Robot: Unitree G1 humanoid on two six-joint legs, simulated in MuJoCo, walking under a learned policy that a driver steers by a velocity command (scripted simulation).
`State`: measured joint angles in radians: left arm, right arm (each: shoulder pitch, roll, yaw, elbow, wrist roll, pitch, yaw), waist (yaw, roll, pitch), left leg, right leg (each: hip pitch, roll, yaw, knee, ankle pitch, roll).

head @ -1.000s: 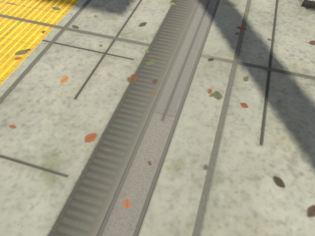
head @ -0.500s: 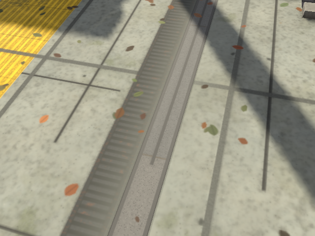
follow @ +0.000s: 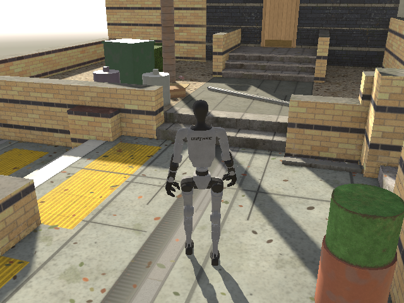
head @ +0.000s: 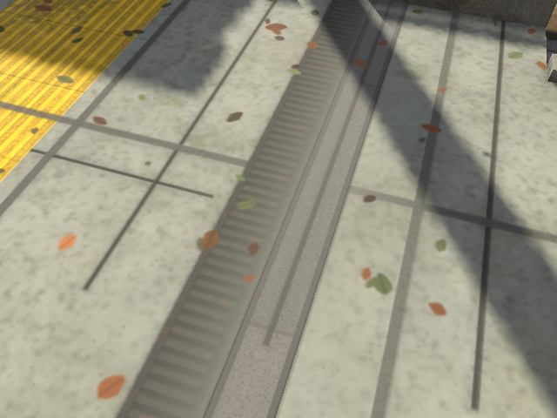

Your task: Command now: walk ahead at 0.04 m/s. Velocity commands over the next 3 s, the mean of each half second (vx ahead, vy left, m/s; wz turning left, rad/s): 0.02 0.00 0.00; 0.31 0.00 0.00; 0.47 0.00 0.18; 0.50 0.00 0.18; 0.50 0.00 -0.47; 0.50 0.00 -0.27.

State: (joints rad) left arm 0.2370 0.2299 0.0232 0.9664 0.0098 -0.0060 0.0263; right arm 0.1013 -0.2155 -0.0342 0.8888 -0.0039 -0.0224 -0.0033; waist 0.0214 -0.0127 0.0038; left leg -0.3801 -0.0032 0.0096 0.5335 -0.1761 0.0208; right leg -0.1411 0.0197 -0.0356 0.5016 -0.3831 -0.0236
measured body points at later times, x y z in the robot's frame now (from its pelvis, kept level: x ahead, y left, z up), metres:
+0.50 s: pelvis +0.00 +0.01 +0.00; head +0.01 +0.01 +0.45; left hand -0.02 +0.24 -0.16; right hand +0.10 -0.24 -0.14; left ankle +0.06 +0.11 -0.73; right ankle -0.07 -0.10 -0.73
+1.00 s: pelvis +0.13 +0.06 +0.02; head +0.14 +0.07 +0.47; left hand +0.24 +0.32 -0.12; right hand +0.11 -0.18 -0.13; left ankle +0.08 +0.13 -0.73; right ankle +0.19 -0.11 -0.65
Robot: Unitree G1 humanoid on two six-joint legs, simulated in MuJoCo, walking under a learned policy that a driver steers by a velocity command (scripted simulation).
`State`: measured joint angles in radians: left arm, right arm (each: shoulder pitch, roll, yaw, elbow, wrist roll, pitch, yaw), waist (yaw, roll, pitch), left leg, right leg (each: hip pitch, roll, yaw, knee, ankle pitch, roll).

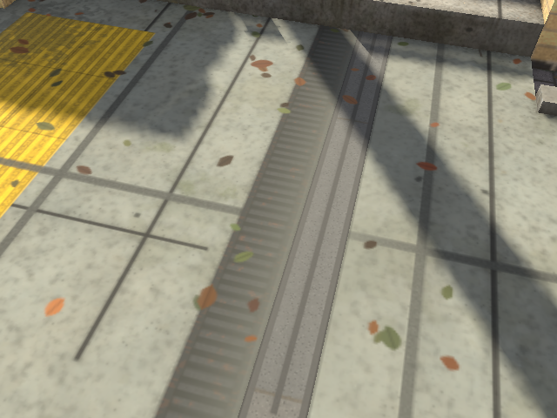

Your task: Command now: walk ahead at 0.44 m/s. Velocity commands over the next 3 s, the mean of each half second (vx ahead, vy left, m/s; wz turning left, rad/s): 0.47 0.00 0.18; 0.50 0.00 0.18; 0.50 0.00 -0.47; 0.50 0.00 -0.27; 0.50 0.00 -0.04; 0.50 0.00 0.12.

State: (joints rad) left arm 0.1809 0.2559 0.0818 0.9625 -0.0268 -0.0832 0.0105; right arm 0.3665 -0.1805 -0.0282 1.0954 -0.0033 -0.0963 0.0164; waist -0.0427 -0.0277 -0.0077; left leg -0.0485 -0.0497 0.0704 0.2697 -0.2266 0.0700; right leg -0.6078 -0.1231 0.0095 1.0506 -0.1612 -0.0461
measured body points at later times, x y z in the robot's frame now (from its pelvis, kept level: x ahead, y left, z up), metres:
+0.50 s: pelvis +0.28 -0.07 -0.01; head +0.30 -0.07 +0.44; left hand +0.31 +0.20 -0.14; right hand +0.37 -0.34 -0.14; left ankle +0.25 +0.08 -0.66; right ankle +0.31 -0.16 -0.75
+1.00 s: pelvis +0.54 +0.04 -0.01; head +0.57 +0.06 +0.44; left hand +0.52 +0.32 -0.16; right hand +0.70 -0.19 -0.13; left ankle +0.57 +0.14 -0.75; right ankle +0.48 -0.13 -0.64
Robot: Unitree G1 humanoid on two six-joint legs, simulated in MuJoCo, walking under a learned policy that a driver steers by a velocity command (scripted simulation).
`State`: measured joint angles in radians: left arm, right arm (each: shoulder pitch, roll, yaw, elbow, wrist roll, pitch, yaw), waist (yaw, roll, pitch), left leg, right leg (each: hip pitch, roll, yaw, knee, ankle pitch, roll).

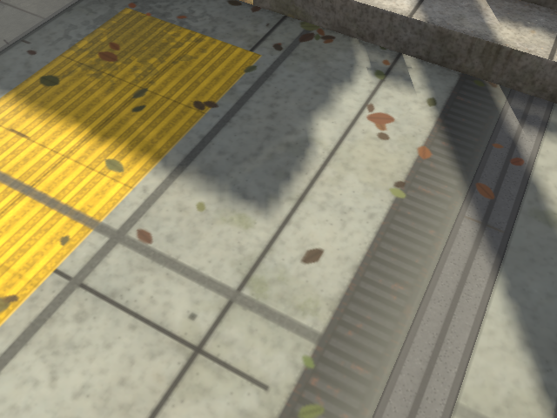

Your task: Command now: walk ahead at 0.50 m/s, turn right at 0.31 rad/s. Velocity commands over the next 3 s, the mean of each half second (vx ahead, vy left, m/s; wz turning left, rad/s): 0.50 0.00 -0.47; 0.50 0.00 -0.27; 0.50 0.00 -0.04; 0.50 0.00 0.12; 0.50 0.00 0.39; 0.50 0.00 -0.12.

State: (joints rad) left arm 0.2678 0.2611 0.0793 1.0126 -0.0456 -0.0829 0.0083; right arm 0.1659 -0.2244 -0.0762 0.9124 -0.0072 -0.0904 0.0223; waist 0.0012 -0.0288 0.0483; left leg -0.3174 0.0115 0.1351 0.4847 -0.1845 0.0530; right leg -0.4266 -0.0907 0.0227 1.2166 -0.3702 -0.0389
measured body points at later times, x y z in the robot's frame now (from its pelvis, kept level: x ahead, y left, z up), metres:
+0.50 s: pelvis +0.27 -0.08 -0.02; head +0.31 -0.10 +0.43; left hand +0.48 +0.14 -0.13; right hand +0.27 -0.37 -0.15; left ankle +0.15 +0.11 -0.63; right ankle +0.33 -0.16 -0.74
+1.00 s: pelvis +0.57 -0.13 -0.01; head +0.61 -0.14 +0.43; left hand +0.69 +0.12 -0.15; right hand +0.65 -0.44 -0.11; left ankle +0.71 -0.09 -0.74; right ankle +0.35 -0.17 -0.68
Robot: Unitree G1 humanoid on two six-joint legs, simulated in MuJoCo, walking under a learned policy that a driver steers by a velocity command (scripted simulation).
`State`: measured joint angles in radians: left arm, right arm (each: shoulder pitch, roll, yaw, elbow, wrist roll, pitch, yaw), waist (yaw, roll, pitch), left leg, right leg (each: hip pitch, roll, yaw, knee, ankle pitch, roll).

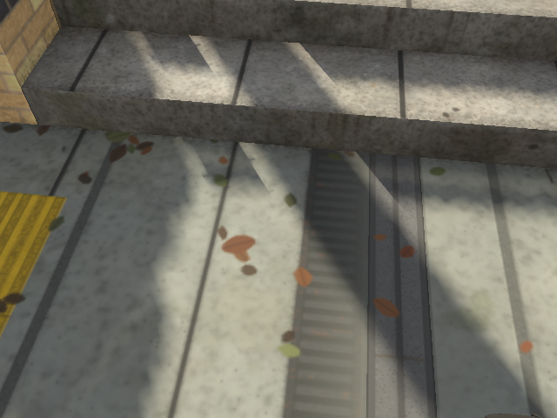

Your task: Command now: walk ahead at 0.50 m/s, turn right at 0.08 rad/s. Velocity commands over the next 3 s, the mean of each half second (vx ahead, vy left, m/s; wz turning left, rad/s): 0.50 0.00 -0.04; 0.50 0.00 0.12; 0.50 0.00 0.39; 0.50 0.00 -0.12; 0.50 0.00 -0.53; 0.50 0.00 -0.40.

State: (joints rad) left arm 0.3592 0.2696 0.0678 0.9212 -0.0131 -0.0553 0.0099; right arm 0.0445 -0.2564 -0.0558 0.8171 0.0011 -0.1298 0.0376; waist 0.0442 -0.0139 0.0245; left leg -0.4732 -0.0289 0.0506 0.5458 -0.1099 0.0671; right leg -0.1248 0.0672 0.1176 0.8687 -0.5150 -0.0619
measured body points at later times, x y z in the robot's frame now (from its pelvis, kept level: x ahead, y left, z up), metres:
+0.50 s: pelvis +0.28 -0.03 +0.00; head +0.31 -0.03 +0.45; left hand +0.51 +0.20 -0.08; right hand +0.25 -0.31 -0.14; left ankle +0.11 +0.10 -0.72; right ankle +0.41 -0.13 -0.72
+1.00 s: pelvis +0.55 -0.01 +0.01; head +0.58 -0.01 +0.46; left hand +0.53 +0.27 -0.13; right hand +0.77 -0.23 -0.09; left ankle +0.70 +0.12 -0.70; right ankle +0.41 -0.14 -0.72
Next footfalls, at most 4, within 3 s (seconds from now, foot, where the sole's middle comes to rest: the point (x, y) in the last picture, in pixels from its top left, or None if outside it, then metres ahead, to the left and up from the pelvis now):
0.50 right None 0.45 -0.14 -0.76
1.04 left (258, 305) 0.74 0.12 -0.76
1.54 right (308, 220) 1.03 -0.01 -0.76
2.00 left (234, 182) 1.16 0.22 -0.76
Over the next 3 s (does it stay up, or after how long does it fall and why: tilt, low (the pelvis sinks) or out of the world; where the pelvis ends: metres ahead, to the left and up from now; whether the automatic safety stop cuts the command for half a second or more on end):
stays up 1.58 -0.02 0.17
